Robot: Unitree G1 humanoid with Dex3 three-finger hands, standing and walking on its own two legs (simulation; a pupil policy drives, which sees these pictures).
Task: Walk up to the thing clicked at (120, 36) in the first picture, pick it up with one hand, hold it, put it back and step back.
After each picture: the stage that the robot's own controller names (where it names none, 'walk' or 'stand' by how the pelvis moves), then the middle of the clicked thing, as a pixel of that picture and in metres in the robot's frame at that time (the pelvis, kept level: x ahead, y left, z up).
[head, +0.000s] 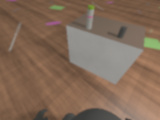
stand; (121, 32) +0.90 -0.34 +0.05
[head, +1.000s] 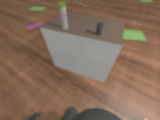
walk; (99, 29) +0.84 -0.05 +0.09
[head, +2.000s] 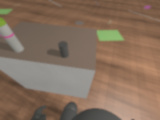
stand; (63, 49) +0.49 +0.22 +0.07
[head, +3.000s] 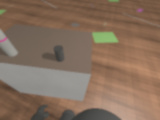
stand; (59, 53) +0.47 +0.23 +0.06
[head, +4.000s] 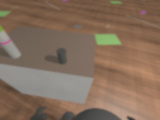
stand; (62, 56) +0.45 +0.21 +0.05
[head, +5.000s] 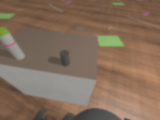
stand; (65, 58) +0.44 +0.20 +0.05
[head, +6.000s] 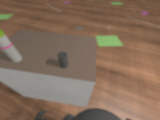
stand; (63, 60) +0.43 +0.20 +0.05
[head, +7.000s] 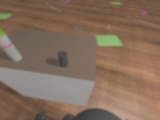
stand; (63, 59) +0.43 +0.20 +0.05
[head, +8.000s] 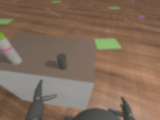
rise first; (62, 62) +0.42 +0.22 +0.05
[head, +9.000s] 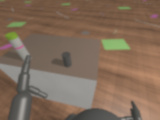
go down; (67, 59) +0.45 +0.22 +0.05
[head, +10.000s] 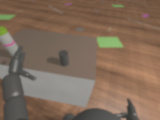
go down; (64, 58) +0.44 +0.20 +0.06
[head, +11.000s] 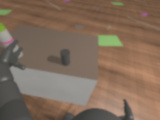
go down; (65, 57) +0.44 +0.19 +0.06
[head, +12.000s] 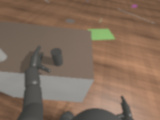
close in; (57, 57) +0.42 +0.20 +0.07
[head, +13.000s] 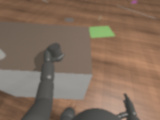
close; (56, 52) +0.45 +0.21 +0.09
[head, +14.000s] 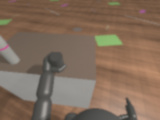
lift; (58, 62) +0.33 +0.19 +0.16
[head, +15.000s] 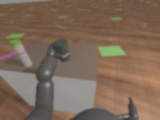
lift; (63, 51) +0.33 +0.16 +0.27
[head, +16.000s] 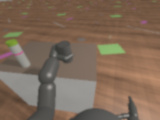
hold; (65, 52) +0.34 +0.15 +0.26
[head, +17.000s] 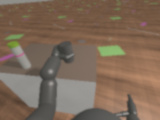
crouch; (67, 52) +0.35 +0.14 +0.25
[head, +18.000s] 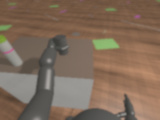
crouch; (62, 45) +0.43 +0.18 +0.23
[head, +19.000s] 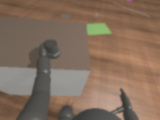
lower; (53, 49) +0.46 +0.21 +0.10
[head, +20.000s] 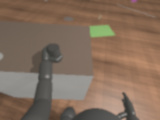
lower; (55, 53) +0.43 +0.21 +0.10
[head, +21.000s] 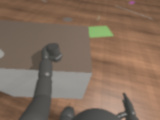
lower; (55, 53) +0.44 +0.21 +0.10
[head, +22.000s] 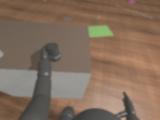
lower; (54, 52) +0.45 +0.22 +0.10
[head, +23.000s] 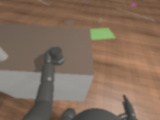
loosen; (57, 56) +0.42 +0.20 +0.09
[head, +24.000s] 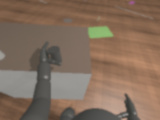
withdraw; (55, 55) +0.43 +0.20 +0.09
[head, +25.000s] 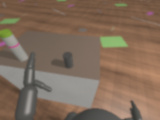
sink last; (68, 60) +0.42 +0.19 +0.07
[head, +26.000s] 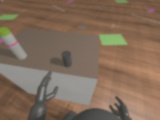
stand; (67, 59) +0.42 +0.20 +0.06
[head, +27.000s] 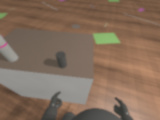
stand; (61, 60) +0.42 +0.21 +0.05
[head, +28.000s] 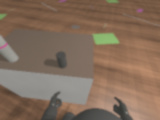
stand; (61, 60) +0.42 +0.21 +0.05
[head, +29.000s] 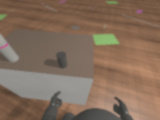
stand; (62, 60) +0.42 +0.21 +0.05
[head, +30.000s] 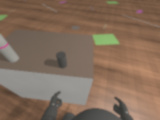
stand; (62, 60) +0.42 +0.21 +0.05
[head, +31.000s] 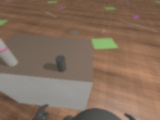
walk; (61, 64) +0.40 +0.21 +0.06
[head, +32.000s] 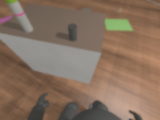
walk; (72, 33) +0.61 +0.16 +0.09
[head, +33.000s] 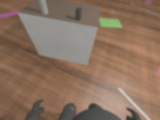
walk; (78, 14) +1.01 +0.17 +0.07
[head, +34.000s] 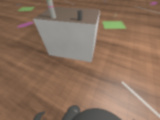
stand; (79, 15) +1.20 +0.21 +0.07
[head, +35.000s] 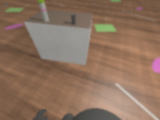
stand; (73, 19) +1.16 +0.22 +0.05
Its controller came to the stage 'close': yes
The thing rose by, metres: 0.22
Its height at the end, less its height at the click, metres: +0.00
